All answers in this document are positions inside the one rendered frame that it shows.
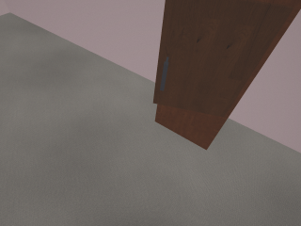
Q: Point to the cupboard door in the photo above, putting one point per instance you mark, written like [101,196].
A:
[213,46]

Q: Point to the handle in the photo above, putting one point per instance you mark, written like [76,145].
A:
[164,73]

